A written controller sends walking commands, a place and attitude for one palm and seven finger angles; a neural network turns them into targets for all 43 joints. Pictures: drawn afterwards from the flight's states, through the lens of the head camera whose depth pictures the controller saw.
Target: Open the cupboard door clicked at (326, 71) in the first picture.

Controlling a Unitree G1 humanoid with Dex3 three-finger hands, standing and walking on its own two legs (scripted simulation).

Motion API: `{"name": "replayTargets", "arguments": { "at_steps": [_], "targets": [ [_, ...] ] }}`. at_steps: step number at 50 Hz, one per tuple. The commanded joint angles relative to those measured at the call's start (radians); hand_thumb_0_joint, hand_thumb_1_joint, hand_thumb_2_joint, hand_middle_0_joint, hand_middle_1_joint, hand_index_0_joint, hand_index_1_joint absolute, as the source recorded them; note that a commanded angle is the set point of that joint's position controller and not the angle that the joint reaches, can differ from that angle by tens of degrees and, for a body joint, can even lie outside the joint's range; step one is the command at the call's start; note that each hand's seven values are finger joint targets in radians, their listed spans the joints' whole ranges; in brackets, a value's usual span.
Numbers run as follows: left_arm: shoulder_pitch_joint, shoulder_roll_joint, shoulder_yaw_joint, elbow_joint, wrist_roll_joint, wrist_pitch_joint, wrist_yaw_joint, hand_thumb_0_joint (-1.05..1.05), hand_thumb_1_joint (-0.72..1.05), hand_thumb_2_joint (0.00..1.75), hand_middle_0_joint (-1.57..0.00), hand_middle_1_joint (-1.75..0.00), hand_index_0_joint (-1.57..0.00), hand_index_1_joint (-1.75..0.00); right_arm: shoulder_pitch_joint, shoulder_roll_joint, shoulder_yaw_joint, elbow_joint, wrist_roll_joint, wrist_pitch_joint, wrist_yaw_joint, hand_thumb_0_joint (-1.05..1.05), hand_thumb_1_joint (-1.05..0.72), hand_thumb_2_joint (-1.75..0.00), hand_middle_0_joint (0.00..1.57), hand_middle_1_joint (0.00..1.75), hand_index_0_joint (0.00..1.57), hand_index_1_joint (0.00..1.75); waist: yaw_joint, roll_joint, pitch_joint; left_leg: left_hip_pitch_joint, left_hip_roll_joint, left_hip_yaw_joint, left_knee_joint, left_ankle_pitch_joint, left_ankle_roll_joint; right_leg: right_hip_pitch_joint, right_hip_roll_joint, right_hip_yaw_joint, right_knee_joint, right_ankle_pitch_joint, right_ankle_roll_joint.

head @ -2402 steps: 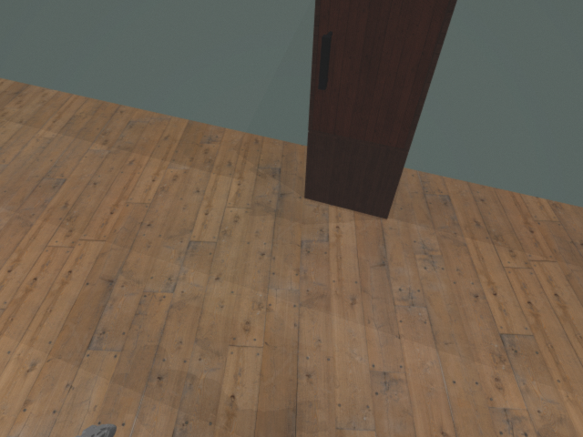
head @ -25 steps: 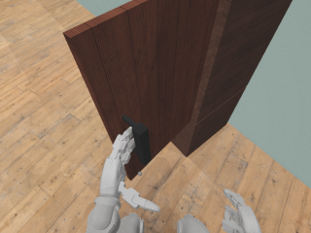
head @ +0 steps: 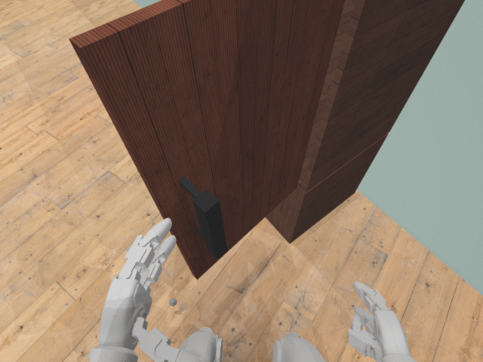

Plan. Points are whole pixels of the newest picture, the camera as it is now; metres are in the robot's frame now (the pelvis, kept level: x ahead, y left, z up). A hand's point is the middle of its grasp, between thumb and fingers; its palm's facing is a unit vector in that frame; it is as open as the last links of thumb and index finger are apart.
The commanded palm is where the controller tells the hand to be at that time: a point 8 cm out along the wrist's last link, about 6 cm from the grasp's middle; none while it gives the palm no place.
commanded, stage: slide the hand sideways off the handle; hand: left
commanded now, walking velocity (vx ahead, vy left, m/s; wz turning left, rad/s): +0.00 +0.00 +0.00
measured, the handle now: (203, 220) +0.33 +0.08 +0.05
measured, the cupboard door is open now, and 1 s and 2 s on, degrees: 97 97 97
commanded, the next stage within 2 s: draw the hand back to the body in 0.10 s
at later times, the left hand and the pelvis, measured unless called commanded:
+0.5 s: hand (123, 306) +0.19 +0.15 +0.10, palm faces -0.01 -1.00 -0.05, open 16.3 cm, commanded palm +0.15 +0.21 +0.11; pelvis +0.00 +0.01 +0.02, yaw +0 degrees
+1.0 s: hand (22, 277) +0.20 +0.24 +0.17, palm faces +0.23 -0.90 -0.37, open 13.8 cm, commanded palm +0.16 +0.28 +0.20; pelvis +0.02 +0.03 +0.08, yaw +0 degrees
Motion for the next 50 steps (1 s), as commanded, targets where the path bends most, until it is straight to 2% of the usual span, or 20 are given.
{"name": "replayTargets", "arguments": {
  "at_steps": [1,4,5,7,10,12,14,19,21,23,27,30,35,36,37,38,39,45,49,50],
  "targets": [
    [0.096,0.052,0.083,-0.216,-0.043,-0.077,-0.022,0.00,-0.50,0.30,-0.15,-0.30,-0.15,-0.30,-0.041,-0.095,-0.050,-0.159,0.006,-0.060,-0.012,0.00,-0.90,-0.90,0.20,0.30,0.20,0.30,-0.003,-0.086,-0.215,0.039,-0.035,-0.042,-0.106,0.259,0.009,0.310,-0.039,0.201,-0.212,0.427,0.091],
    [0.051,0.059,0.062,-0.256,-0.048,-0.103,-0.057,0.00,-0.50,0.30,-0.15,-0.30,-0.15,-0.30,-0.044,-0.105,-0.050,-0.156,0.003,-0.073,-0.016,0.00,-0.90,-0.90,0.20,0.30,0.20,0.30,-0.021,-0.056,-0.206,0.036,-0.032,-0.049,-0.088,0.252,0.014,0.258,-0.035,0.195,-0.197,0.384,0.084],
    [0.075,0.038,0.042,-0.242,-0.057,-0.109,-0.070,0.00,-0.50,0.30,-0.15,-0.30,-0.15,-0.30,-0.041,-0.103,-0.050,-0.155,0.003,-0.078,-0.016,0.00,-0.90,-0.90,0.20,0.30,0.20,0.30,-0.024,-0.065,-0.195,0.031,-0.033,-0.051,-0.084,0.234,0.013,0.247,-0.037,0.198,-0.203,0.360,0.087],
    [0.049,0.060,0.055,-0.249,-0.065,-0.120,-0.083,0.00,-0.50,0.30,-0.15,-0.30,-0.15,-0.30,-0.039,-0.111,-0.052,-0.155,0.003,-0.086,-0.021,0.00,-0.90,-0.90,0.20,0.30,0.20,0.30,-0.030,-0.076,-0.191,0.015,-0.031,-0.053,-0.068,0.210,0.014,0.220,-0.036,0.202,-0.204,0.307,0.086],
    [0.060,0.063,0.053,-0.246,-0.062,-0.112,-0.080,0.00,-0.50,0.30,-0.15,-0.30,-0.15,-0.30,-0.041,-0.111,-0.051,-0.162,0.004,-0.091,-0.021,0.00,-0.90,-0.90,0.20,0.30,0.20,0.30,-0.017,-0.043,-0.188,0.016,-0.032,-0.051,-0.071,0.195,0.015,0.195,-0.031,0.196,-0.202,0.239,0.075],
    [0.037,0.125,0.102,-0.343,-0.063,-0.096,-0.063,0.00,-0.50,0.30,-0.15,-0.30,-0.15,-0.30,-0.035,-0.115,-0.053,-0.180,0.007,-0.086,-0.026,0.00,-0.90,-0.90,0.20,0.30,0.20,0.30,0.003,-0.021,-0.247,0.064,-0.031,-0.047,-0.099,0.210,0.019,0.230,-0.024,0.188,-0.212,0.223,0.069],
    [0.064,0.157,0.143,-0.377,-0.062,-0.055,-0.040,0.00,-0.50,0.30,-0.15,-0.30,-0.15,-0.30,-0.031,-0.109,-0.051,-0.192,0.015,-0.072,-0.032,0.00,-0.90,-0.90,0.20,0.30,0.20,0.30,0.017,-0.006,-0.255,0.101,-0.031,-0.042,-0.134,0.224,0.021,0.271,-0.019,0.184,-0.240,0.225,0.068],
    [0.102,0.120,0.136,-0.363,-0.087,0.036,-0.037,0.00,-0.50,0.30,-0.15,-0.30,-0.15,-0.30,-0.028,-0.108,-0.037,-0.204,0.031,-0.059,-0.046,0.00,-0.90,-0.90,0.20,0.30,0.20,0.30,-0.002,-0.058,-0.166,0.150,-0.031,-0.047,-0.210,0.206,0.022,0.319,-0.017,0.164,-0.327,0.209,0.083],
    [0.090,0.125,0.136,-0.360,-0.097,0.053,-0.051,0.00,-0.50,0.30,-0.15,-0.30,-0.15,-0.30,-0.027,-0.117,-0.031,-0.200,0.033,-0.064,-0.050,0.00,-0.90,-0.90,0.20,0.30,0.20,0.30,-0.014,-0.053,-0.123,0.170,-0.030,-0.052,-0.235,0.189,0.022,0.316,-0.016,0.158,-0.354,0.181,0.083],
    [0.096,0.156,0.173,-0.332,-0.102,0.067,-0.064,0.00,-0.50,0.30,-0.15,-0.30,-0.15,-0.30,-0.030,-0.124,-0.030,-0.193,0.034,-0.067,-0.055,0.00,-0.90,-0.90,0.20,0.30,0.20,0.30,-0.010,-0.073,-0.090,0.179,-0.028,-0.056,-0.258,0.180,0.023,0.323,-0.013,0.152,-0.379,0.136,0.078],
    [0.095,0.172,0.196,-0.381,-0.124,0.069,-0.087,0.00,-0.50,0.30,-0.15,-0.30,-0.15,-0.30,-0.022,-0.125,-0.023,-0.199,0.036,-0.087,-0.054,0.00,-0.90,-0.90,0.20,0.30,0.20,0.30,-0.003,-0.005,-0.069,0.245,-0.026,-0.056,-0.303,0.195,0.020,0.339,-0.009,0.135,-0.399,0.149,0.072],
    [0.106,0.186,0.225,-0.402,-0.140,0.069,-0.090,0.00,-0.50,0.30,-0.15,-0.30,-0.15,-0.30,-0.019,-0.123,-0.022,-0.193,0.040,-0.102,-0.054,0.00,-0.90,-0.90,0.20,0.30,0.20,0.30,0.006,0.004,-0.076,0.296,-0.024,-0.060,-0.333,0.232,0.020,0.370,-0.002,0.116,-0.404,0.198,0.068],
    [0.128,0.201,0.256,-0.446,-0.164,0.094,-0.111,0.00,-0.32,0.37,-0.16,-0.30,-0.16,-0.30,-0.018,-0.125,-0.022,-0.179,0.047,-0.123,-0.055,0.00,-0.90,-0.90,0.20,0.30,0.20,0.30,0.013,0.024,-0.087,0.374,-0.019,-0.064,-0.378,0.324,0.018,0.425,0.006,0.084,-0.409,0.326,0.069],
    [0.173,0.381,0.313,-0.478,-0.012,0.178,0.014,0.00,-0.29,0.39,-0.16,-0.30,-0.16,-0.30,-0.014,-0.128,-0.035,-0.169,0.030,-0.094,-0.087,0.00,-0.90,-0.90,0.20,0.30,0.20,0.30,0.064,0.024,-0.118,0.407,0.003,-0.044,-0.433,0.360,0.025,0.493,-0.034,0.146,-0.469,0.356,0.058],
    [0.196,0.295,0.272,-0.496,0.002,0.228,0.066,0.00,-0.26,0.40,-0.16,-0.30,-0.16,-0.30,-0.016,-0.106,-0.021,-0.176,0.026,-0.084,-0.096,0.00,-0.90,-0.90,0.20,0.30,0.20,0.30,0.038,0.032,-0.066,0.429,-0.003,-0.039,-0.453,0.366,0.025,0.496,-0.038,0.134,-0.497,0.360,0.062],
    [0.185,0.283,0.263,-0.487,0.023,0.265,0.100,0.00,-0.22,0.42,-0.16,-0.30,-0.16,-0.30,-0.015,-0.109,-0.021,-0.161,0.024,-0.076,-0.099,0.00,-0.90,-0.90,0.20,0.30,0.20,0.30,0.036,0.023,-0.046,0.444,0.000,-0.041,-0.466,0.379,0.026,0.514,-0.036,0.126,-0.515,0.368,0.062],
    [0.197,0.249,0.231,-0.469,0.037,0.290,0.119,0.00,-0.18,0.43,-0.16,-0.30,-0.16,-0.30,-0.020,-0.108,-0.016,-0.153,0.026,-0.068,-0.101,0.00,-0.90,-0.90,0.20,0.30,0.20,0.30,0.026,0.029,0.000,0.470,0.008,-0.044,-0.481,0.398,0.027,0.500,-0.033,0.113,-0.524,0.369,0.067],
    [0.077,0.308,0.284,-0.493,0.063,0.327,0.187,0.00,0.02,0.52,-0.17,-0.30,-0.17,-0.30,-0.053,-0.120,0.003,-0.112,0.017,-0.078,-0.111,0.00,-0.90,-0.90,0.20,0.30,0.20,0.30,0.024,-0.013,0.048,0.592,0.012,-0.054,-0.590,0.384,0.031,0.584,-0.030,0.095,-0.623,0.337,0.068],
    [0.037,0.321,0.314,-0.501,0.068,0.327,0.199,0.00,0.17,0.58,-0.17,-0.30,-0.17,-0.30,-0.077,-0.121,0.012,-0.081,0.015,-0.100,-0.104,0.00,-0.90,-0.90,0.20,0.30,0.20,0.30,0.034,0.049,0.075,0.667,0.014,-0.060,-0.660,0.433,0.024,0.646,-0.031,0.092,-0.670,0.365,0.065],
    [0.039,0.326,0.329,-0.493,0.068,0.326,0.201,0.00,0.20,0.60,-0.18,-0.30,-0.18,-0.30,-0.075,-0.121,0.013,-0.069,0.012,-0.105,-0.102,0.00,-0.90,-0.90,0.20,0.30,0.20,0.30,0.037,0.042,0.070,0.686,0.015,-0.063,-0.676,0.459,0.022,0.669,-0.030,0.088,-0.679,0.385,0.064]
  ]
}}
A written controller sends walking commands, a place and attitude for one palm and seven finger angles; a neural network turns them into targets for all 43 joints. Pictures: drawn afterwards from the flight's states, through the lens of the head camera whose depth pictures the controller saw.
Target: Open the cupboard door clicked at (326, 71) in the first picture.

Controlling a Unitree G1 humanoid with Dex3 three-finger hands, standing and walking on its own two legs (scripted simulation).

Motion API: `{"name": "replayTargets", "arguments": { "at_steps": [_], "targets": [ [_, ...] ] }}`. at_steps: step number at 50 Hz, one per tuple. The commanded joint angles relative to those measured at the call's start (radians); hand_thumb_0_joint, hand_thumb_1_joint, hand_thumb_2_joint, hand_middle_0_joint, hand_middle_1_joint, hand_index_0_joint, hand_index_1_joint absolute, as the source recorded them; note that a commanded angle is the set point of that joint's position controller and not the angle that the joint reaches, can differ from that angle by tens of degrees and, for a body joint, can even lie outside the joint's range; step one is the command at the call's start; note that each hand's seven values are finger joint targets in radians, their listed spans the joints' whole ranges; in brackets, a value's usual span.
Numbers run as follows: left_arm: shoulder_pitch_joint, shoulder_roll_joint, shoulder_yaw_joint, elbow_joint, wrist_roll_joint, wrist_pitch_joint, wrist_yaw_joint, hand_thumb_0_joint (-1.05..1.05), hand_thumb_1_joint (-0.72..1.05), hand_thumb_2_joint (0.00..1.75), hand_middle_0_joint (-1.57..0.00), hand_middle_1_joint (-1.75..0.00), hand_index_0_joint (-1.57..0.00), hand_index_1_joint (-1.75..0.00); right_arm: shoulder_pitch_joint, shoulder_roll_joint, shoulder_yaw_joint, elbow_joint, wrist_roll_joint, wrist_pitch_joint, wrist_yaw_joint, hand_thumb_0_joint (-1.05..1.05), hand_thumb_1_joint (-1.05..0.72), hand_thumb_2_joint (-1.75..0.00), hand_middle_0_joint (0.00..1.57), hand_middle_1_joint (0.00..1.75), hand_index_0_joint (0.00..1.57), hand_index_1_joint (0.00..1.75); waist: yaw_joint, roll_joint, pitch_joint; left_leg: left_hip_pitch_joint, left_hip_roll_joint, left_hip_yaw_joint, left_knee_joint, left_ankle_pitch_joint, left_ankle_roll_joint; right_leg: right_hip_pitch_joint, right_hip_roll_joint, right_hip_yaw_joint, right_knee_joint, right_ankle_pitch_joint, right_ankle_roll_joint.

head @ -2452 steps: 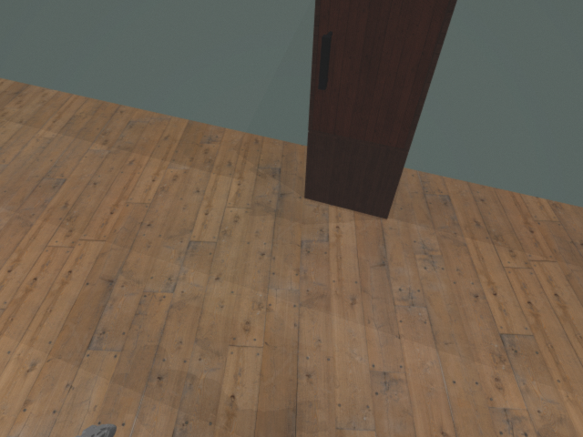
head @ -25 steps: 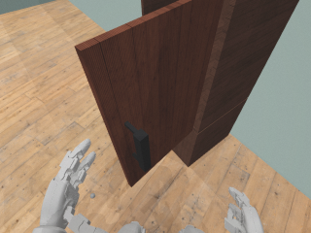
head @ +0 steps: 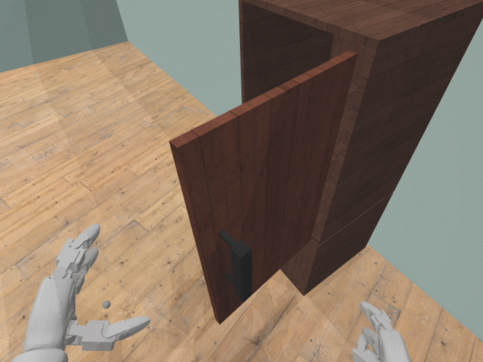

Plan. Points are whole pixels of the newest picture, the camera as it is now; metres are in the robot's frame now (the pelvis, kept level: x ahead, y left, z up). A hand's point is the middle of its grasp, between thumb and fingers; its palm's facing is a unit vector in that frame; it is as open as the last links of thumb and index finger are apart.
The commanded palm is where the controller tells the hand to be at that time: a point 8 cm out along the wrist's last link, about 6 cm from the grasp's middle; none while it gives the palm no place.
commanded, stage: draw the hand back to the body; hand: left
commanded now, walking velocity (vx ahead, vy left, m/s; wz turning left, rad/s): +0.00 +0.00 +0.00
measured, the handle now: (234, 266) +0.30 +0.05 -0.03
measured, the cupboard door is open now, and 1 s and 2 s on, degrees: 97 97 97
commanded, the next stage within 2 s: step back with the hand held close in 0.78 s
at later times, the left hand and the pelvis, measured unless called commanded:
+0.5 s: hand (34, 249) +0.20 +0.26 +0.19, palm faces +0.46 -0.79 -0.41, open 8.1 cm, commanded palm +0.14 +0.30 +0.19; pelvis +0.00 +0.00 +0.02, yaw -1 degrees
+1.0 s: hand (42, 258) +0.19 +0.25 +0.19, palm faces +0.43 -0.79 -0.43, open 7.4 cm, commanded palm +0.13 +0.28 +0.20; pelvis -0.01 -0.02 +0.03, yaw -1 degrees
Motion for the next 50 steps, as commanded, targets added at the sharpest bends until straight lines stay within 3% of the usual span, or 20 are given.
{"name": "replayTargets", "arguments": {
  "at_steps": [1,3,5,9,20,23,27,33,38,44,45,46,47,50],
  "targets": [
    [-0.077,0.134,0.137,-0.228,0.007,-0.075,0.030,0.00,0.23,0.62,-0.18,-0.30,-0.18,-0.30,-0.119,-0.100,-0.039,-0.131,-0.009,-0.082,0.001,0.00,-0.90,-0.90,0.20,0.30,0.20,0.30,0.004,-0.012,-0.025,0.127,0.045,-0.079,-0.199,0.343,-0.023,0.100,-0.031,0.053,-0.165,0.226,0.008],
    [-0.079,0.148,0.166,-0.211,0.006,-0.073,0.028,0.00,0.31,0.64,-0.18,-0.30,-0.18,-0.30,-0.135,-0.103,-0.039,-0.113,-0.011,-0.087,0.009,0.00,-0.90,-0.90,0.20,0.30,0.20,0.30,0.014,0.003,-0.016,0.150,0.048,-0.079,-0.227,0.395,-0.031,0.143,-0.032,0.051,-0.186,0.252,0.006],
    [-0.091,0.144,0.181,-0.203,0.000,-0.073,0.024,0.00,0.37,0.68,-0.18,-0.30,-0.18,-0.30,-0.145,-0.099,-0.040,-0.100,-0.014,-0.089,0.016,0.00,-0.90,-0.90,0.20,0.30,0.20,0.30,0.013,-0.023,0.014,0.171,0.051,-0.075,-0.252,0.414,-0.033,0.161,-0.030,0.051,-0.210,0.274,0.008],
    [-0.132,0.175,0.240,-0.224,-0.005,-0.084,0.020,0.00,0.51,0.74,-0.19,-0.30,-0.19,-0.30,-0.162,-0.103,-0.045,-0.080,-0.019,-0.091,0.026,0.00,-0.90,-0.90,0.20,0.30,0.20,0.30,0.020,-0.005,0.000,0.220,0.053,-0.067,-0.291,0.479,-0.039,0.226,-0.030,0.055,-0.245,0.323,0.007],
    [-0.258,0.238,0.376,-0.194,-0.024,-0.107,0.020,0.00,0.90,0.90,-0.20,-0.30,-0.20,-0.30,-0.200,-0.107,-0.059,-0.032,-0.021,-0.080,0.037,0.00,-0.90,-0.90,0.20,0.30,0.20,0.30,0.028,0.008,0.045,0.266,0.047,-0.048,-0.359,0.429,-0.033,0.280,-0.026,0.070,-0.324,0.332,0.004],
    [-0.208,0.173,0.320,-0.142,-0.024,-0.104,0.007,0.00,0.90,0.90,-0.20,-0.30,-0.20,-0.30,-0.198,-0.112,-0.066,-0.025,-0.020,-0.074,0.044,0.00,-0.90,-0.90,0.20,0.30,0.20,0.30,0.026,-0.004,0.053,0.276,0.050,-0.045,-0.367,0.445,-0.031,0.284,-0.026,0.068,-0.335,0.335,0.005],
    [-0.237,0.209,0.339,-0.182,-0.021,-0.113,0.007,0.00,0.90,0.90,-0.20,-0.30,-0.20,-0.30,-0.207,-0.114,-0.074,-0.028,-0.022,-0.071,0.045,0.00,-0.90,-0.90,0.20,0.30,0.20,0.30,0.029,-0.025,0.025,0.292,0.045,-0.039,-0.370,0.420,-0.023,0.295,-0.025,0.077,-0.341,0.338,0.009],
    [-0.248,0.249,0.375,-0.207,-0.019,-0.120,0.013,0.00,0.90,0.90,-0.20,-0.30,-0.20,-0.30,-0.219,-0.109,-0.072,-0.020,-0.023,-0.081,0.038,0.00,-0.90,-0.90,0.20,0.30,0.20,0.30,0.034,0.006,0.034,0.284,0.038,-0.035,-0.369,0.397,-0.024,0.301,-0.027,0.087,-0.357,0.331,0.004],
    [-0.240,0.218,0.353,-0.168,-0.024,-0.122,0.009,0.00,0.90,0.90,-0.20,-0.30,-0.20,-0.30,-0.221,-0.105,-0.073,-0.010,-0.022,-0.087,0.038,0.00,-0.90,-0.90,0.20,0.30,0.20,0.30,0.029,-0.001,0.082,0.284,0.038,-0.030,-0.378,0.343,-0.021,0.269,-0.026,0.091,-0.384,0.281,0.007],
    [-0.237,0.211,0.347,-0.152,-0.027,-0.132,0.007,0.00,0.90,0.90,-0.20,-0.30,-0.20,-0.30,-0.224,-0.102,-0.076,-0.004,-0.023,-0.095,0.037,0.00,-0.90,-0.90,0.20,0.30,0.20,0.30,0.029,-0.018,0.087,0.287,0.035,-0.025,-0.382,0.301,-0.014,0.262,-0.030,0.103,-0.403,0.236,0.012],
    [-0.332,0.239,0.354,-0.198,-0.025,-0.140,0.010,0.00,0.90,0.90,-0.20,-0.30,-0.20,-0.30,-0.231,-0.105,-0.076,0.000,-0.022,-0.099,0.035,0.00,-0.90,-0.90,0.20,0.30,0.20,0.30,0.023,-0.008,0.064,0.299,0.032,-0.024,-0.377,0.300,-0.011,0.262,-0.032,0.110,-0.407,0.239,0.013],
    [-0.389,0.357,0.482,-0.227,-0.011,-0.176,0.022,0.00,0.90,0.90,-0.20,-0.30,-0.20,-0.30,-0.202,-0.126,-0.077,-0.036,-0.014,-0.077,0.031,0.00,-0.90,-0.90,0.20,0.30,0.20,0.30,-0.021,-0.055,0.140,0.225,0.049,-0.064,-0.342,0.238,0.002,0.155,-0.075,0.206,-0.454,0.252,0.018],
    [-0.269,0.278,0.430,-0.126,-0.011,-0.171,0.012,0.00,0.90,0.90,-0.20,-0.30,-0.20,-0.30,-0.199,-0.117,-0.085,-0.018,-0.022,-0.060,0.029,0.00,-0.90,-0.90,0.20,0.30,0.20,0.30,-0.025,-0.111,0.125,0.236,0.045,-0.067,-0.307,0.228,0.002,0.133,-0.099,0.214,-0.470,0.233,0.018],
    [-0.182,0.237,0.388,-0.155,-0.006,-0.185,0.006,0.00,0.90,0.90,-0.20,-0.30,-0.20,-0.30,-0.198,-0.125,-0.092,-0.032,-0.025,-0.034,0.033,0.00,-0.90,-0.90,0.20,0.30,0.20,0.30,-0.027,-0.041,0.047,0.236,0.052,-0.052,-0.290,0.296,-0.004,0.152,-0.121,0.192,-0.421,0.325,0.016]
  ]
}}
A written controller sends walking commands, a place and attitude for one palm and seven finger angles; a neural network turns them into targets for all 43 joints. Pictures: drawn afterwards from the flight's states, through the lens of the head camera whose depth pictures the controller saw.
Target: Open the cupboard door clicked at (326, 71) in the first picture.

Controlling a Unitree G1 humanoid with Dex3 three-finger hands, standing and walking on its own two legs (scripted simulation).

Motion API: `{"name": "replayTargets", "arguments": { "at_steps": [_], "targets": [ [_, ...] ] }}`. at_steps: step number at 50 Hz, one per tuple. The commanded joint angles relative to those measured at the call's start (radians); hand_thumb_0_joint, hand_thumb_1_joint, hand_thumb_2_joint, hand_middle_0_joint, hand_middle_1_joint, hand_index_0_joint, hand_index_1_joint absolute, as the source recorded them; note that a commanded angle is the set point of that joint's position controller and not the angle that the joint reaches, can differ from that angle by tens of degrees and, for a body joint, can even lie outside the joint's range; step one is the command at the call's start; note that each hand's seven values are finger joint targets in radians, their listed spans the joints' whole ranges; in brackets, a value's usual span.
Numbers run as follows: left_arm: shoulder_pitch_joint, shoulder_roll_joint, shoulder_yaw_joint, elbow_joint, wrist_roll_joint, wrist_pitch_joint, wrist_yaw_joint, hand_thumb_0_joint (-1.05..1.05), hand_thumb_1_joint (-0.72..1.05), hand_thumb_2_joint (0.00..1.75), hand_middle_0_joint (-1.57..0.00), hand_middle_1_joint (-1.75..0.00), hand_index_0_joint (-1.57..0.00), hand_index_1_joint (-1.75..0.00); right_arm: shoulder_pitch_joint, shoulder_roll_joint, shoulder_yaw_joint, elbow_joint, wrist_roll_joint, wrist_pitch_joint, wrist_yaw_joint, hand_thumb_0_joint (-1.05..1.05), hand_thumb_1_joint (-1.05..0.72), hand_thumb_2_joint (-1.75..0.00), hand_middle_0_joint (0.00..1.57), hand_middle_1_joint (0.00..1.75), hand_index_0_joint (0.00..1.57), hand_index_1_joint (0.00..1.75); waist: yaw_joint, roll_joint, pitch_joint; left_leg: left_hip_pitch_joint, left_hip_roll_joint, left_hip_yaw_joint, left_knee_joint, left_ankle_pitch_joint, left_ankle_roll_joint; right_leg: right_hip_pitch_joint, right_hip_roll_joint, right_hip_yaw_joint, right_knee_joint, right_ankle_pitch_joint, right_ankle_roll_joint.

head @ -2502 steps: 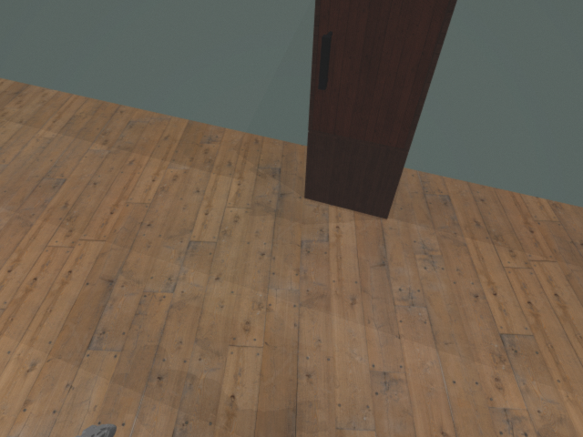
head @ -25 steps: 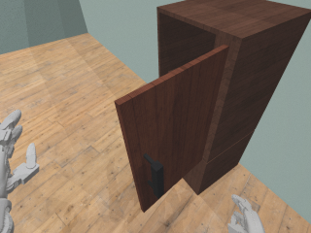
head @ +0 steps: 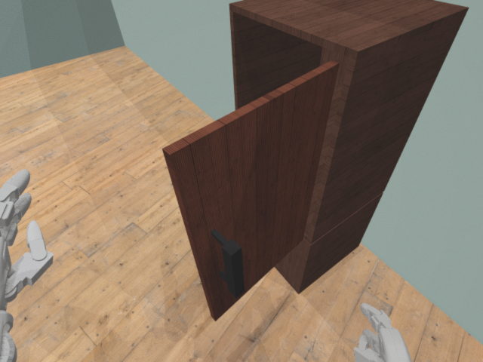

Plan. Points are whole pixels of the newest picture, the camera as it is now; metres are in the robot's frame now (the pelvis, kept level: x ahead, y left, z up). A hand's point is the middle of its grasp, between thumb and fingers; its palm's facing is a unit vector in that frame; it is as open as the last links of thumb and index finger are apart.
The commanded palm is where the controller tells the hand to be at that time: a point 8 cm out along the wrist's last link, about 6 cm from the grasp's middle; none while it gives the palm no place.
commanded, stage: step back with the hand held close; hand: left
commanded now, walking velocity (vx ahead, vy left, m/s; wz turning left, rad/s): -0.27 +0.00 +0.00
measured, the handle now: (227, 263) +0.32 +0.07 -0.05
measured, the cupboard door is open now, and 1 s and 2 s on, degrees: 97 97 97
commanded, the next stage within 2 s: stop stepping back and stand still in 1.12 s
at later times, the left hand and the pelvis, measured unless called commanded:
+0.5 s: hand (14, 295) +0.15 +0.29 +0.15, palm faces +0.38 -0.77 -0.51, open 7.4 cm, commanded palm +0.09 +0.33 +0.17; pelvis -0.05 +0.03 -0.01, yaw +0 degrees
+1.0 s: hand out of the picture +0.08 +0.30 +0.15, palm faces +0.38 -0.77 -0.51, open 7.4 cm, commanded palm +0.00 +0.33 +0.17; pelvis -0.13 +0.02 -0.01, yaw +1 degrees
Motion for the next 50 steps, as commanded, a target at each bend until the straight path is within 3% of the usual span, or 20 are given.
{"name": "replayTargets", "arguments": {
  "at_steps": [1,3,5,10,13,20,25,28,31,34,35,38,40,42,44,45,46,47,48,50],
  "targets": [
    [0.008,0.189,0.112,-0.213,0.007,-0.086,0.020,0.00,0.90,0.90,-0.20,-0.30,-0.20,-0.30,-0.112,-0.125,-0.061,-0.177,-0.003,-0.022,-0.010,0.00,-0.90,-0.90,0.20,0.30,0.20,0.30,-0.029,-0.027,-0.089,0.000,0.035,-0.057,-0.007,0.163,0.016,-0.084,-0.158,0.167,-0.065,0.175,0.037],
    [0.035,0.198,0.119,-0.238,0.008,-0.085,0.027,0.00,0.90,0.90,-0.20,-0.30,-0.20,-0.30,-0.116,-0.130,-0.066,-0.187,-0.002,-0.012,-0.015,0.00,-0.90,-0.90,0.20,0.30,0.20,0.30,-0.028,0.001,-0.121,-0.020,0.047,-0.067,-0.019,0.242,0.012,-0.043,-0.151,0.140,-0.014,0.259,0.038],
    [0.067,0.222,0.148,-0.253,0.006,-0.082,0.036,0.00,0.90,0.90,-0.20,-0.30,-0.20,-0.30,-0.111,-0.125,-0.072,-0.200,0.001,0.000,-0.019,0.00,-0.90,-0.90,0.20,0.30,0.20,0.30,-0.026,-0.039,-0.163,-0.032,0.060,-0.070,-0.019,0.295,0.010,-0.017,-0.140,0.133,0.027,0.309,0.040],
    [0.098,0.256,0.188,-0.299,0.001,-0.086,0.052,0.00,0.90,0.90,-0.20,-0.30,-0.20,-0.30,-0.106,-0.117,-0.081,-0.219,0.009,0.016,-0.026,0.00,-0.90,-0.90,0.20,0.30,0.20,0.30,-0.029,-0.073,-0.177,-0.098,0.065,-0.084,0.000,0.271,0.007,-0.014,-0.150,0.148,0.066,0.316,0.029],
    [0.102,0.254,0.181,-0.322,0.004,-0.090,0.058,0.00,0.90,0.90,-0.20,-0.30,-0.20,-0.30,-0.104,-0.126,-0.086,-0.222,0.010,0.016,-0.027,0.00,-0.90,-0.90,0.20,0.30,0.20,0.30,-0.034,-0.036,-0.158,-0.139,0.065,-0.096,0.006,0.211,0.011,-0.042,-0.156,0.163,0.067,0.261,0.022],
    [0.098,0.249,0.181,-0.359,0.023,-0.111,0.071,0.00,0.90,0.90,-0.20,-0.30,-0.20,-0.30,-0.087,-0.137,-0.082,-0.229,0.003,-0.003,-0.029,0.00,-0.90,-0.90,0.20,0.30,0.20,0.30,-0.037,0.011,-0.095,-0.303,0.105,-0.163,-0.085,-0.099,0.042,-0.049,-0.109,0.160,0.098,0.006,0.031],
    [0.057,0.221,0.189,-0.374,0.058,-0.118,0.081,0.00,0.90,0.90,-0.20,-0.30,-0.20,-0.30,-0.072,-0.142,-0.086,-0.240,-0.021,-0.022,-0.038,0.00,-0.90,-0.90,0.20,0.30,0.20,0.30,-0.033,0.086,-0.069,-0.589,0.203,-0.265,-0.242,-0.349,0.091,0.152,-0.020,0.109,0.353,0.019,0.058],
    [0.078,0.221,0.201,-0.370,0.059,-0.125,0.090,0.00,0.90,0.90,-0.20,-0.30,-0.20,-0.30,-0.052,-0.135,-0.093,-0.228,-0.044,-0.042,-0.040,0.00,-0.90,-0.90,0.20,0.30,0.20,0.30,-0.039,0.065,-0.071,-0.528,0.215,-0.306,-0.225,-0.255,0.101,0.088,0.002,0.118,0.380,-0.064,0.054],
    [0.084,0.195,0.171,-0.371,0.043,-0.127,0.093,0.00,0.90,0.90,-0.20,-0.30,-0.20,-0.30,-0.048,-0.120,-0.089,-0.192,-0.050,-0.058,-0.032,0.00,-0.90,-0.90,0.20,0.30,0.20,0.30,-0.051,0.065,-0.112,-0.337,0.204,-0.283,-0.150,-0.021,0.086,-0.023,-0.007,0.129,0.277,-0.134,0.045],
    [0.049,0.211,0.161,-0.391,0.029,-0.127,0.090,0.00,0.90,0.90,-0.20,-0.30,-0.20,-0.30,-0.064,-0.111,-0.087,-0.170,-0.026,-0.060,-0.024,0.00,-0.90,-0.90,0.20,0.30,0.20,0.30,-0.053,0.014,-0.175,-0.179,0.147,-0.195,-0.028,0.162,0.040,-0.079,-0.065,0.182,0.133,0.106,0.028],
    [0.047,0.227,0.172,-0.377,0.023,-0.125,0.080,0.00,0.90,0.90,-0.20,-0.30,-0.20,-0.30,-0.074,-0.110,-0.091,-0.172,-0.010,-0.058,-0.018,0.00,-0.90,-0.90,0.20,0.30,0.20,0.30,-0.050,-0.035,-0.206,-0.162,0.109,-0.139,0.023,0.097,0.018,-0.092,-0.101,0.235,0.114,0.166,0.016],
    [0.043,0.246,0.165,-0.367,0.010,-0.126,0.073,0.00,0.90,0.90,-0.20,-0.30,-0.20,-0.30,-0.065,-0.093,-0.094,-0.163,0.003,-0.040,-0.008,0.00,-0.90,-0.90,0.20,0.30,0.20,0.30,-0.061,-0.156,-0.164,-0.128,-0.003,-0.050,0.260,-0.037,-0.025,-0.255,-0.277,0.411,-0.042,0.199,-0.067],
    [0.044,0.273,0.183,-0.348,0.018,-0.125,0.076,0.00,0.90,0.90,-0.20,-0.30,-0.20,-0.30,-0.088,-0.076,-0.086,-0.165,0.000,-0.028,-0.006,0.00,-0.90,-0.90,0.20,0.30,0.20,0.30,-0.051,-0.200,-0.124,-0.202,-0.019,-0.062,0.389,-0.108,-0.035,-0.253,-0.323,0.400,-0.035,0.320,-0.103],
    [0.045,0.280,0.195,-0.326,0.026,-0.121,0.074,0.00,0.90,0.90,-0.20,-0.30,-0.20,-0.30,-0.103,-0.066,-0.072,-0.167,-0.002,-0.015,-0.009,0.00,-0.90,-0.90,0.20,0.30,0.20,0.30,-0.049,-0.191,-0.084,-0.237,0.005,-0.073,0.301,-0.125,-0.029,-0.213,-0.300,0.345,0.011,0.429,-0.085],
    [0.046,0.285,0.201,-0.341,0.024,-0.121,0.072,0.00,0.90,0.90,-0.20,-0.30,-0.20,-0.30,-0.108,-0.080,-0.065,-0.163,-0.001,-0.010,-0.020,0.00,-0.90,-0.90,0.20,0.30,0.20,0.30,-0.052,-0.083,-0.085,-0.180,0.019,-0.066,0.032,0.087,-0.023,-0.170,-0.197,0.242,0.103,0.441,-0.010],
    [0.056,0.293,0.211,-0.367,0.024,-0.129,0.070,0.00,0.90,0.90,-0.20,-0.30,-0.20,-0.30,-0.120,-0.102,-0.074,-0.171,0.000,-0.011,-0.026,0.00,-0.90,-0.90,0.20,0.30,0.20,0.30,-0.038,0.035,-0.121,-0.156,0.081,-0.124,-0.052,0.318,0.003,-0.142,-0.098,0.181,0.157,0.367,0.045],
    [0.070,0.305,0.228,-0.380,0.023,-0.137,0.066,0.00,0.90,0.90,-0.20,-0.30,-0.20,-0.30,-0.114,-0.113,-0.084,-0.180,0.004,-0.016,-0.025,0.00,-0.90,-0.90,0.20,0.30,0.20,0.30,-0.019,0.083,-0.182,-0.144,0.159,-0.176,-0.070,0.446,0.032,-0.085,-0.033,0.139,0.216,0.237,0.073],
    [0.109,0.302,0.236,-0.355,0.016,-0.136,0.058,0.00,0.90,0.90,-0.20,-0.30,-0.20,-0.30,-0.100,-0.110,-0.092,-0.189,0.003,-0.024,-0.020,0.00,-0.90,-0.90,0.20,0.30,0.20,0.30,-0.024,0.100,-0.221,-0.156,0.211,-0.214,-0.091,0.466,0.067,-0.067,-0.001,0.123,0.310,0.056,0.076],
    [0.139,0.286,0.234,-0.366,0.008,-0.135,0.049,0.00,0.90,0.90,-0.20,-0.30,-0.20,-0.30,-0.126,-0.112,-0.091,-0.194,-0.015,-0.035,-0.017,0.00,-0.90,-0.90,0.20,0.30,0.20,0.30,-0.013,0.201,-0.214,-0.224,0.265,-0.283,-0.152,0.444,0.102,-0.064,0.018,0.115,0.433,-0.139,0.070],
    [0.084,0.260,0.203,-0.447,0.012,-0.143,0.046,0.00,0.90,0.90,-0.20,-0.30,-0.20,-0.30,-0.079,-0.108,-0.094,-0.177,-0.029,-0.067,0.000,0.00,-0.90,-0.90,0.20,0.30,0.20,0.30,-0.025,0.133,-0.180,-0.225,0.318,-0.301,-0.151,0.424,0.147,-0.142,0.013,0.153,0.593,-0.287,0.062]
  ]
}}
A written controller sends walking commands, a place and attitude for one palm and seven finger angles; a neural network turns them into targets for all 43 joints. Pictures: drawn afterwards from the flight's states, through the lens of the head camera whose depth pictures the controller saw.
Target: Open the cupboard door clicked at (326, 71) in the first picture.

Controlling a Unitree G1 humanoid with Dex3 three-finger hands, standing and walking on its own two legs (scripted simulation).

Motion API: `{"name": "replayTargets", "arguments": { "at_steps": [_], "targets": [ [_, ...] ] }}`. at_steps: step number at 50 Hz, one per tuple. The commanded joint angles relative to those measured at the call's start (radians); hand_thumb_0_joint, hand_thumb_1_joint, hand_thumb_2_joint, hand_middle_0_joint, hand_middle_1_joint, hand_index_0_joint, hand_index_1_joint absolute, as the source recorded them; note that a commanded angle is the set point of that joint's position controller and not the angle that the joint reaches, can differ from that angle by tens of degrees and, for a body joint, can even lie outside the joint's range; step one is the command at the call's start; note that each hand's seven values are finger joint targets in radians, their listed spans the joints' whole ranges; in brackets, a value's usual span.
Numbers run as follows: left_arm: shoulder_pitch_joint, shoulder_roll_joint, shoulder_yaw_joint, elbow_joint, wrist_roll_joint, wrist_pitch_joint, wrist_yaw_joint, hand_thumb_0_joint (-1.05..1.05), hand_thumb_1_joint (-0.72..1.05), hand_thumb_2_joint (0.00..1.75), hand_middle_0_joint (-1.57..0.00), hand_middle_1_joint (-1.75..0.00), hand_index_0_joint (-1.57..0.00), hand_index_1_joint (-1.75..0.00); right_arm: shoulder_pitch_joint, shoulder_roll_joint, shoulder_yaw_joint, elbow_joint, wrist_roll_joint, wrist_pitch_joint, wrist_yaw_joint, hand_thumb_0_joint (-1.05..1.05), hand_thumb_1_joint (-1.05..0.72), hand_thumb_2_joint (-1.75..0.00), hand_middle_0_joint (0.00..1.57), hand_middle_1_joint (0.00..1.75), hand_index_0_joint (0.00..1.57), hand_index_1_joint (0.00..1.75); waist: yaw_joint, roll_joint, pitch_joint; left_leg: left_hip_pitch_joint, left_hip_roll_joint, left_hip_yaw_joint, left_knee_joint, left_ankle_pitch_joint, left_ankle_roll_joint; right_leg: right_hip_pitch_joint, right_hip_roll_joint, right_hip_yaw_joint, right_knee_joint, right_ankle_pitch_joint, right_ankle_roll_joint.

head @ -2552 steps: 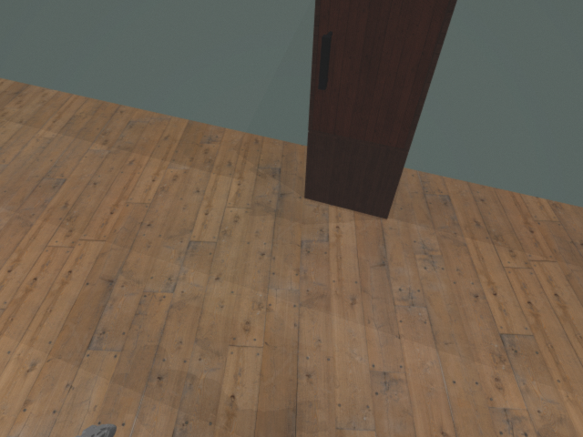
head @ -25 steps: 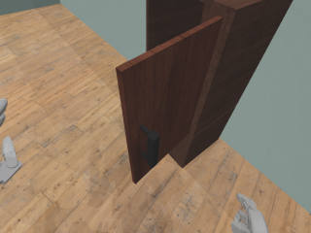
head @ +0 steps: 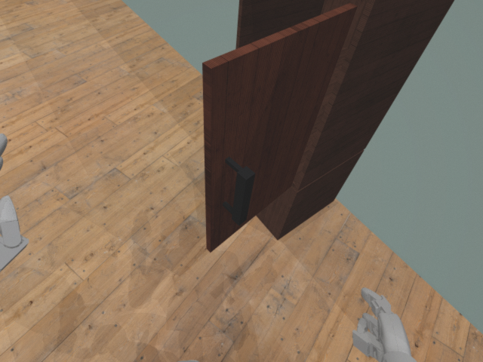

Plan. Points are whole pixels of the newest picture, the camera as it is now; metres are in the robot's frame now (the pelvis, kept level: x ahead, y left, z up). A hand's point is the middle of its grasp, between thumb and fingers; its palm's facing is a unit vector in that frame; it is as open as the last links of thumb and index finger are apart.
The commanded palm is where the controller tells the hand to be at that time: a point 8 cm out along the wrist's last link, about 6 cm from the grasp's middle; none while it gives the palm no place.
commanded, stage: step back with the hand held close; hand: left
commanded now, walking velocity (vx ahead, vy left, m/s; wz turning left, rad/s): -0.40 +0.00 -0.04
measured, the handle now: (235, 192) +0.45 +0.04 -0.04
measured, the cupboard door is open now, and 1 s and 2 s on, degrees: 97 97 97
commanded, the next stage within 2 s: stop stepping back and stand still in 0.12 s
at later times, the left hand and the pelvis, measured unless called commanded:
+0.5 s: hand out of the picture +0.08 +0.21 +0.17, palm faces +0.36 -0.80 -0.48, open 7.4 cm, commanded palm +0.03 +0.26 +0.18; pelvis -0.13 -0.03 +0.00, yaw -3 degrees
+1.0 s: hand out of the picture +0.04 +0.22 +0.16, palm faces +0.41 -0.80 -0.44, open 7.4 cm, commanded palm -0.02 +0.26 +0.18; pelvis -0.18 -0.03 +0.00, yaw -3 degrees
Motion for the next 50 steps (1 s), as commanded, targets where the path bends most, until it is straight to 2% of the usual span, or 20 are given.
{"name": "replayTargets", "arguments": {
  "at_steps": [1,4,9,12,13,15,17,19,22,27,29,31,33,35,36,38,40,43,47,50],
  "targets": [
    [0.032,0.116,0.108,-0.271,-0.011,-0.073,0.020,0.00,0.90,0.90,-0.20,-0.30,-0.20,-0.30,-0.017,-0.137,-0.055,-0.129,-0.015,-0.107,0.016,0.00,-0.90,-0.90,0.20,0.30,0.20,0.30,0.025,0.207,-0.214,0.112,0.330,-0.243,-0.216,0.423,0.127,0.052,-0.009,0.013,0.281,-0.186,0.007],
    [0.030,0.091,0.071,-0.269,-0.013,-0.050,0.027,0.00,0.90,0.90,-0.20,-0.30,-0.20,-0.30,-0.018,-0.142,-0.055,-0.107,-0.011,-0.128,0.024,0.00,-0.90,-0.90,0.20,0.30,0.20,0.30,0.017,0.209,-0.247,0.241,0.304,-0.192,-0.219,0.443,0.107,0.009,-0.011,-0.027,0.240,-0.199,0.020],
    [-0.023,0.117,0.082,-0.268,-0.025,-0.022,0.033,0.00,0.90,0.90,-0.20,-0.30,-0.20,-0.30,-0.059,-0.132,-0.041,-0.106,-0.016,-0.131,0.023,0.00,-0.90,-0.90,0.20,0.30,0.20,0.30,0.017,0.289,-0.222,0.143,0.269,-0.158,-0.342,0.055,0.077,0.130,0.005,-0.076,0.096,-0.229,0.004],
    [0.017,0.137,0.116,-0.281,-0.042,-0.033,0.025,0.00,0.90,0.90,-0.20,-0.30,-0.20,-0.30,-0.069,-0.127,-0.035,-0.125,-0.010,-0.118,0.028,0.00,-0.90,-0.90,0.20,0.30,0.20,0.30,0.030,0.279,-0.222,0.066,0.182,-0.073,-0.314,-0.139,0.010,0.272,0.004,-0.123,-0.217,-0.111,-0.026],
    [0.063,0.186,0.158,-0.296,-0.040,-0.039,0.023,0.00,0.90,0.90,-0.20,-0.30,-0.20,-0.30,-0.063,-0.123,-0.035,-0.137,-0.009,-0.107,0.028,0.00,-0.90,-0.90,0.20,0.30,0.20,0.30,0.023,0.203,-0.218,0.085,0.109,-0.030,-0.214,-0.174,-0.026,0.246,-0.046,-0.079,-0.371,-0.063,-0.041],
    [0.076,0.248,0.210,-0.287,-0.039,-0.056,0.030,0.00,0.90,0.90,-0.20,-0.30,-0.20,-0.30,-0.059,-0.106,-0.019,-0.130,-0.009,-0.080,0.033,0.00,-0.90,-0.90,0.20,0.30,0.20,0.30,0.032,-0.104,-0.166,0.075,-0.002,0.021,0.308,-0.142,-0.088,-0.043,-0.385,0.271,-0.522,-0.079,-0.163],
    [0.054,0.156,0.139,-0.221,-0.026,-0.038,0.030,0.00,0.90,0.90,-0.20,-0.30,-0.20,-0.30,-0.020,-0.098,-0.021,-0.119,0.019,-0.094,0.029,0.00,-0.90,-0.90,0.20,0.30,0.20,0.30,0.003,-0.143,-0.163,-0.148,0.015,-0.040,0.472,-0.169,-0.073,0.150,-0.343,0.160,-0.318,0.434,-0.152],
    [0.042,0.146,0.140,-0.177,-0.015,-0.029,0.044,0.00,0.90,0.90,-0.20,-0.30,-0.20,-0.30,-0.034,-0.089,-0.010,-0.121,0.018,-0.093,0.014,0.00,-0.90,-0.90,0.20,0.30,0.20,0.30,-0.001,-0.086,-0.162,-0.109,0.046,0.008,0.269,-0.142,-0.058,0.245,-0.307,0.081,-0.234,0.618,-0.127],
    [-0.029,0.118,0.095,-0.140,-0.007,-0.034,0.049,0.00,0.90,0.90,-0.20,-0.30,-0.20,-0.30,-0.010,-0.119,-0.013,-0.095,0.011,-0.103,-0.001,0.00,-0.90,-0.90,0.20,0.30,0.20,0.30,-0.014,0.002,-0.145,0.126,0.016,0.054,-0.041,0.010,-0.019,0.192,-0.252,0.044,-0.201,0.515,-0.056],
    [-0.011,0.133,0.085,-0.184,-0.001,-0.053,0.045,0.00,0.90,0.90,-0.20,-0.30,-0.20,-0.30,0.025,-0.139,-0.020,-0.109,0.005,-0.115,-0.006,0.00,-0.90,-0.90,0.20,0.30,0.20,0.30,-0.011,0.214,-0.175,0.277,0.202,-0.226,-0.121,0.345,0.079,0.050,-0.073,-0.082,0.008,0.047,0.012],
    [-0.006,0.122,0.083,-0.198,0.007,-0.058,0.041,0.00,0.90,0.90,-0.20,-0.30,-0.20,-0.30,0.000,-0.141,-0.021,-0.101,-0.001,-0.127,-0.001,0.00,-0.90,-0.90,0.20,0.30,0.20,0.30,-0.001,0.222,-0.108,0.095,0.235,-0.257,-0.229,-0.003,0.084,0.127,-0.064,-0.084,0.004,-0.164,0.005],
    [-0.002,0.115,0.092,-0.196,0.012,-0.060,0.044,0.00,0.90,0.90,-0.20,-0.30,-0.20,-0.30,-0.017,-0.143,-0.021,-0.113,-0.001,-0.125,-0.001,0.00,-0.90,-0.90,0.20,0.30,0.20,0.30,0.001,0.237,-0.034,-0.095,0.201,-0.200,-0.287,-0.357,0.058,0.232,-0.066,-0.098,-0.093,-0.124,-0.019],
    [0.018,0.146,0.126,-0.175,0.014,-0.060,0.048,0.00,0.90,0.90,-0.20,-0.30,-0.20,-0.30,-0.013,-0.139,-0.033,-0.122,0.001,-0.113,-0.004,0.00,-0.90,-0.90,0.20,0.30,0.20,0.30,0.000,0.126,-0.018,-0.172,0.105,-0.103,-0.155,-0.425,0.003,0.244,-0.106,0.012,-0.238,-0.240,-0.064],
    [0.043,0.141,0.125,-0.136,0.007,-0.061,0.045,0.00,0.90,0.90,-0.20,-0.30,-0.20,-0.30,0.008,-0.120,-0.044,-0.112,0.000,-0.094,0.002,0.00,-0.90,-0.90,0.20,0.30,0.20,0.30,0.008,-0.169,-0.004,-0.211,0.013,0.013,0.348,-0.229,-0.041,0.121,-0.374,0.445,-0.494,-0.494,-0.207],
    [-0.013,0.131,0.114,-0.148,0.003,-0.075,0.045,0.00,0.90,0.90,-0.20,-0.30,-0.20,-0.30,0.019,-0.137,-0.049,-0.104,-0.003,-0.100,0.006,0.00,-0.90,-0.90,0.20,0.30,0.20,0.30,-0.005,-0.142,0.006,-0.265,0.027,-0.012,0.490,-0.204,-0.047,0.139,-0.411,0.445,-0.486,-0.323,-0.230],
    [-0.086,0.123,0.097,-0.129,0.011,-0.092,0.040,0.00,0.90,0.90,-0.20,-0.30,-0.20,-0.30,0.033,-0.131,-0.037,-0.086,-0.002,-0.113,0.010,0.00,-0.90,-0.90,0.20,0.30,0.20,0.30,-0.013,0.000,-0.018,-0.222,0.074,-0.033,0.425,-0.195,-0.042,0.160,-0.377,0.273,-0.396,-0.066,-0.210],
    [-0.074,0.098,0.072,-0.062,0.020,-0.094,0.039,0.00,0.90,0.90,-0.20,-0.30,-0.20,-0.30,0.028,-0.106,-0.022,-0.087,-0.002,-0.115,0.000,0.00,-0.90,-0.90,0.20,0.30,0.20,0.30,-0.008,-0.025,-0.022,-0.067,0.072,0.031,0.241,-0.145,-0.028,0.093,-0.310,0.135,-0.363,-0.024,-0.163],
    [-0.087,0.082,0.045,-0.080,0.015,-0.085,0.045,0.00,0.90,0.90,-0.20,-0.30,-0.20,-0.30,0.015,-0.113,-0.027,-0.092,-0.002,-0.132,-0.014,0.00,-0.90,-0.90,0.20,0.30,0.20,0.30,0.002,-0.015,-0.033,0.133,0.033,0.091,0.000,-0.078,-0.016,0.053,-0.256,0.085,-0.334,-0.098,-0.114],
    [-0.099,0.106,0.071,-0.183,0.007,-0.089,0.044,0.00,0.90,0.90,-0.20,-0.30,-0.20,-0.30,0.004,-0.150,-0.038,-0.125,0.009,-0.135,-0.008,0.00,-0.90,-0.90,0.20,0.30,0.20,0.30,0.017,0.108,-0.095,0.225,0.168,-0.097,-0.089,0.133,0.035,0.097,-0.114,0.003,-0.136,0.125,-0.014],
    [-0.055,0.101,0.082,-0.170,0.013,-0.082,0.033,0.00,0.90,0.90,-0.20,-0.30,-0.20,-0.30,0.008,-0.124,-0.019,-0.114,0.008,-0.134,-0.003,0.00,-0.90,-0.90,0.20,0.30,0.20,0.30,0.007,0.164,-0.082,0.130,0.164,-0.088,-0.131,0.091,0.024,0.148,-0.088,-0.049,-0.125,0.114,-0.004]
  ]
}}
